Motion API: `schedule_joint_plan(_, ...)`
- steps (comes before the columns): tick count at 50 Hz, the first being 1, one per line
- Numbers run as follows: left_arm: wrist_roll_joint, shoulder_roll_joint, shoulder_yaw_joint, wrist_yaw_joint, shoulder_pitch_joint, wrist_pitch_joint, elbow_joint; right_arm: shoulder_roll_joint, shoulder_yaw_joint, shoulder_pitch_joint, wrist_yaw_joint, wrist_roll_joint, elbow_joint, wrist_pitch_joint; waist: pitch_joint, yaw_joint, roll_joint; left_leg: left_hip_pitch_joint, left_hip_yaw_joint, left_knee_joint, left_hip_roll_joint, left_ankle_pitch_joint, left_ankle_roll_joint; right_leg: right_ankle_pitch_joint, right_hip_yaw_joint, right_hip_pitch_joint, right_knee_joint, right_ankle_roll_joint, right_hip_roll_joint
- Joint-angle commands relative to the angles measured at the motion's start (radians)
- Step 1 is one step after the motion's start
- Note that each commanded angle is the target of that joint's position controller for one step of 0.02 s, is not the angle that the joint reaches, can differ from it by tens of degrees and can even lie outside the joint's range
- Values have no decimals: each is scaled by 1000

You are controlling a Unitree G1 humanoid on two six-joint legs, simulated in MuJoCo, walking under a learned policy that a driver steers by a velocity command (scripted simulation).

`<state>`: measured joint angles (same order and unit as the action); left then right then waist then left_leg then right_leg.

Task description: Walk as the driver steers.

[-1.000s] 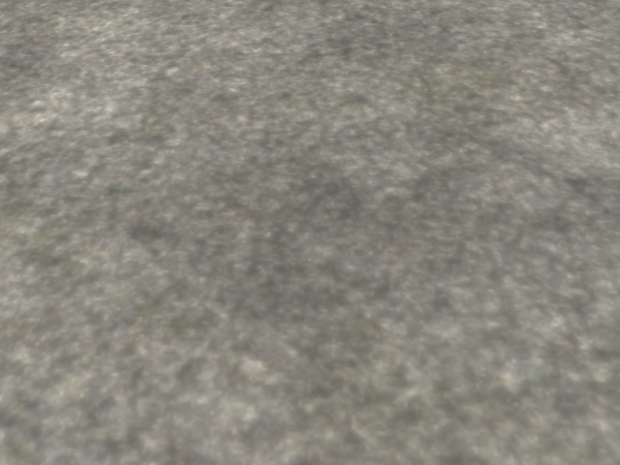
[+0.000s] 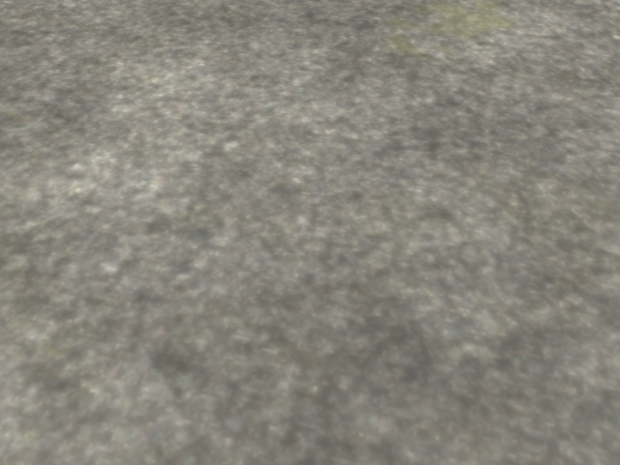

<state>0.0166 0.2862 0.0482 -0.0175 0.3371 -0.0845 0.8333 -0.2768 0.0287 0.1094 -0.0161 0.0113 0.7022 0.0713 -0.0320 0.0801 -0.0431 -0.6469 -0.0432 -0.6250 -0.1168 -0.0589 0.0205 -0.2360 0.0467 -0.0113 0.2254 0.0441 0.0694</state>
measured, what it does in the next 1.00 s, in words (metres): walks ahead, turning right: left foot, then right foot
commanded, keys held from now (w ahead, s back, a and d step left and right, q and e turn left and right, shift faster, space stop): w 0.08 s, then w+e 0.92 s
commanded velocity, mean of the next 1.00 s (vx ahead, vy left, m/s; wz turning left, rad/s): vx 0.50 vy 0.00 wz -0.41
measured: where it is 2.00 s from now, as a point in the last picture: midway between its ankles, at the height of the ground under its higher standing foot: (509, 266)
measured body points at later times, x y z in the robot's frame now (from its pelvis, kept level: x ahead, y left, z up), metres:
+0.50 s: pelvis +0.28 +0.05 +0.00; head +0.31 +0.04 +0.45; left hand +0.50 +0.27 -0.10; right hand +0.27 -0.24 -0.12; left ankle +0.21 +0.15 -0.74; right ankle +0.43 -0.14 -0.69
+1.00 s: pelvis +0.56 -0.06 +0.00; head +0.58 -0.09 +0.45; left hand +0.74 +0.17 -0.10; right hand +0.65 -0.38 -0.08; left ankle +0.80 +0.03 -0.69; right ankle +0.48 -0.11 -0.74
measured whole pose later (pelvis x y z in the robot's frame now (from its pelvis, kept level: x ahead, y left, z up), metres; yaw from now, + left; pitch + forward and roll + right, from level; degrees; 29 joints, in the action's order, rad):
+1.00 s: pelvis +0.56 -0.06 +0.00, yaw -28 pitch +2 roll +0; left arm 0.02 0.29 0.07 0.01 0.33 -0.04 0.73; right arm -0.29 0.04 0.04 -0.01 -0.01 0.69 0.10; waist -0.04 0.07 -0.04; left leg -0.64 -0.11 -0.63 -0.07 -0.01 0.07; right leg -0.25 -0.13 -0.13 0.36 0.09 0.11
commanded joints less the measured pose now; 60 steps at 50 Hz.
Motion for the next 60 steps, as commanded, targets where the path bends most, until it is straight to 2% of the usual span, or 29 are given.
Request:
schedule_joint_plan(1, 10, 188, 47, 8, 14, 5, -31, -79, 18, -98, -16, 6, -94, 20, -43, -6, 88, 54, 12, 81, 28, 8, -25, 216, -134, -35, -50, 155, -303)
schedule_joint_plan(4, 10, 203, 52, 16, -1, 27, -20, -116, 35, -24, -23, 3, -84, 23, 5, -68, 110, 167, 41, 126, 66, 124, -71, 419, -135, 44, 78, 120, -319)
schedule_joint_plan(5, 7, 186, 44, 16, -6, 33, -19, -150, 57, 97, -16, -2, -50, 24, 81, -133, 95, 348, 67, 151, 96, 131, -97, 546, -107, 11, 240, 95, -271)
schedule_joint_plan(6, -10, 133, 21, 17, 2, 33, -34, -211, 81, 269, -6, -9, -17, 23, 225, -206, 42, 631, -22, 112, 0, 113, -144, 429, -72, -132, 499, 59, -215)
schedule_joint_plan(7, -12, 15, -16, 11, 126, 15, -64, -325, 106, 349, 0, -27, -6, 17, 370, -162, -212, 1010, -480, 168, -267, 278, -298, -50, -23, -542, 898, -20, -41)
schedule_joint_plan(8, 9, 78, -5, 8, 94, -2, -44, -229, 85, 375, -2, -17, -6, 15, 424, -202, -210, 1023, -688, 304, -301, 421, -323, -334, -173, -671, 1045, -22, -26)
schedule_joint_plan(9, 38, 159, 20, 5, 10, -10, -67, -178, 66, 312, 0, -16, -8, 17, 262, -202, -133, 912, -535, 319, -275, 447, -271, -279, -190, -752, 1097, -8, -77)
schedule_joint_plan(11, 21, 144, 22, 9, -82, -6, -90, -118, 48, 190, 1, -18, -12, 20, 101, -148, -46, 669, -303, 371, -197, 312, -225, -124, -153, -719, 1006, -11, -161)
schedule_joint_plan(13, 16, 117, 28, 11, -41, 22, -73, -89, 42, 133, 0, -26, -8, 38, 61, -97, -72, 543, -171, 437, -151, 205, -205, -37, -160, -613, 948, -25, -195)
schedule_joint_plan(17, 12, 70, 25, 16, -67, 53, -85, -111, 56, 127, 7, -30, 28, 56, 7, -78, -22, 510, -2, 493, -142, 21, -214, 78, -172, -661, 856, -52, -194)
schedule_joint_plan(22, 3, 36, 12, -11, -209, 41, -134, -143, 66, 148, 26, -23, 55, 43, -35, -124, -3, 554, 162, 514, -110, -18, -181, 307, -91, -647, 549, -48, -177)
schedule_joint_plan(27, 5, 32, 6, -41, -337, 39, -208, -175, 81, 221, 31, -1, 99, 6, -74, -163, 10, 731, 214, 452, -168, -130, -170, 239, -26, -703, 413, -3, -159)
schedule_joint_plan(30, 6, 70, 27, -51, -291, 45, -227, -212, 92, 197, 41, 8, 94, -18, -7, -105, -37, 790, 252, 285, -173, -558, -139, 94, 51, -576, 405, 52, -81)
schedule_joint_plan(32, 10, 146, 72, -40, -66, 51, -180, -225, 94, 165, 49, 15, 83, -34, 118, 29, -39, 712, 282, -33, -134, -682, -101, 86, 75, -266, 350, 112, -2)
schedule_joint_plan(33, 10, 219, 107, -19, 96, 62, -141, -198, 81, 170, 52, 2, 69, -27, 205, 103, 35, 488, 280, -319, -91, -417, -57, 108, -67, 39, 313, 162, -60)
schedule_joint_plan(34, 17, 328, 120, -8, 68, 58, -146, -35, 32, 276, 34, -38, 16, 1, 273, -34, 309, 12, 204, -684, 119, 593, 13, 8, -619, 381, 259, 351, -326)
schedule_joint_plan(35, 8, 260, 99, -12, 98, 41, -177, -101, 34, 189, 18, -2, 1, 45, 417, 35, 196, -119, -40, -808, 159, 673, 2, -143, -902, 456, 93, 413, -407)
schedule_joint_plan(36, 0, 203, 83, -14, 62, 27, -169, -155, 49, 76, 9, 37, -32, 69, 268, 55, 138, -197, -59, -780, 102, 569, -23, -79, -754, 362, 59, 349, -379)
schedule_joint_plan(38, 6, 140, 64, -13, -68, 19, -184, -149, 49, 62, 21, -1, -24, 80, 112, -38, 36, -99, -49, -596, 26, 430, -28, 134, -526, 71, 56, 279, -291)
schedule_joint_plan(40, -11, 115, 53, -4, -119, 18, -210, -155, 59, 97, 20, -20, -21, 58, 86, -90, 65, 16, -51, -515, 4, 378, -6, 269, -443, -77, 17, 272, -246)
schedule_joint_plan(42, -5, 135, 58, 6, -110, 15, -204, -124, 52, 99, 20, -28, -25, 38, 68, -101, 63, 40, -25, -425, 7, 347, 28, 361, -381, -160, 1, 273, -227)
schedule_joint_plan(47, 5, 172, 68, 32, -43, 29, -177, -66, 26, -86, 14, -24, -76, 33, 27, -33, 107, 117, 4, -41, 77, 29, 61, 267, -279, -263, 18, 194, -136)
schedule_joint_plan(51, 13, 168, 68, 36, 21, 40, -150, -97, 35, -165, -3, -4, -104, 46, 28, -2, 128, 162, -26, 100, 112, -14, 44, 156, -373, -196, 82, 168, -171)
schedule_joint_plan(55, 8, 152, 67, 39, -5, 51, -154, -144, 63, -57, -7, -2, -82, 65, 52, -76, 172, 299, -25, 174, 118, 111, -22, 188, -465, -128, 225, 128, -189)
schedule_joint_plan(56, 3, 115, 53, 36, -10, 49, -161, -173, 78, 45, 0, -13, -63, 70, 124, -127, 155, 471, -41, 186, 82, 112, -60, 222, -427, -165, 357, 97, -137)
schedule_joint_plan(57, -16, 55, 30, 33, 7, 46, -180, -227, 92, 195, 9, -27, -53, 70, 274, -180, 34, 733, -215, 169, -94, 177, -122, 56, -338, -289, 641, 58, -69)
schedule_joint_plan(58, 20, 17, 17, 32, 142, 38, -208, -285, 107, 260, 1, -33, -15, 56, 366, -111, -318, 1002, -696, 280, -295, 435, -276, -372, -228, -646, 943, -2, 50)
schedule_joint_plan(59, 29, 127, 34, 36, 126, 40, -178, -186, 85, 230, -4, -11, -36, 51, 285, -134, -191, 954, -740, 325, -296, 643, -251, -329, -255, -757, 1066, -16, -38)
schedule_joint_plan(60, 21, 174, 48, 35, 16, 45, -192, -134, 71, 191, 3, -8, -43, 44, 166, -160, -97, 839, -575, 336, -255, 604, -211, -234, -228, -781, 1091, -23, -69)
Velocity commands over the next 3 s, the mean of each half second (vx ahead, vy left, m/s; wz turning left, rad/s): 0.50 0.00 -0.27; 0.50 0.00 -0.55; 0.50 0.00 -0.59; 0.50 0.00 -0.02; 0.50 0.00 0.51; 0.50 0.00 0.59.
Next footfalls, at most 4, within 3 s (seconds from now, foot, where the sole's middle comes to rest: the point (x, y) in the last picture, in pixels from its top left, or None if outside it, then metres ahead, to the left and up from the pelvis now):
0.12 left None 0.25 0.15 -0.78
0.66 right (404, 450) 0.52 -0.12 -0.78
1.12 left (373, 310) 0.86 -0.05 -0.78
1.64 right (533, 316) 0.87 -0.45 -0.78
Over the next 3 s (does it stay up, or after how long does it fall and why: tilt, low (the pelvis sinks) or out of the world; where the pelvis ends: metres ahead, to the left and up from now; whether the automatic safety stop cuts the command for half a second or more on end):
stays up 1.42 -0.72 0.00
